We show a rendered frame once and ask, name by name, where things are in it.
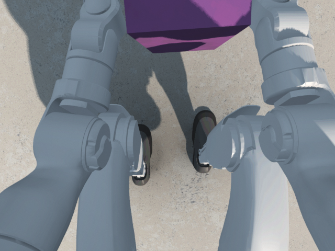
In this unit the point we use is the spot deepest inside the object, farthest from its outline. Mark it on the robot right forearm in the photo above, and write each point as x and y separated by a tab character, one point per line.
286	55

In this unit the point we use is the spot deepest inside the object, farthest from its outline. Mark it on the robot left forearm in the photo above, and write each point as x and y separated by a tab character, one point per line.
90	61

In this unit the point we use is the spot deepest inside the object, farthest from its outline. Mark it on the robot right thigh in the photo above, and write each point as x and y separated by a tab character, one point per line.
257	218

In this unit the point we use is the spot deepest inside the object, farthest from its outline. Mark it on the robot thigh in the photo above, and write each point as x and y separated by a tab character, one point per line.
104	220
257	218

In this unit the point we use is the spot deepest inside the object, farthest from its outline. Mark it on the right robot upper arm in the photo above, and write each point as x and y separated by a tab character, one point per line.
301	138

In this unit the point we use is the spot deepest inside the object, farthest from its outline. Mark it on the robot left thigh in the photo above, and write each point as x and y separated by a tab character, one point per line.
104	220

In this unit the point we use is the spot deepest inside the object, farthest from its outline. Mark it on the left robot upper arm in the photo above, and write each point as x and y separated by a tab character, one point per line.
36	211

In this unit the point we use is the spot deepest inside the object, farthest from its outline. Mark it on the carton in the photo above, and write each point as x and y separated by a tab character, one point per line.
164	26

